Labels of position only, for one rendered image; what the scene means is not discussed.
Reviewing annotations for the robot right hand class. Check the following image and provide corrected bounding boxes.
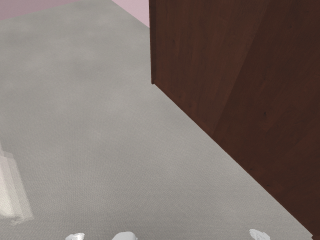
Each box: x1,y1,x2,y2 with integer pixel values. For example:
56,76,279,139
249,229,270,240

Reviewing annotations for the wardrobe door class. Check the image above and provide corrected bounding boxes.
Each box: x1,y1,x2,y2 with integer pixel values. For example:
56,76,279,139
156,0,270,132
212,0,320,236

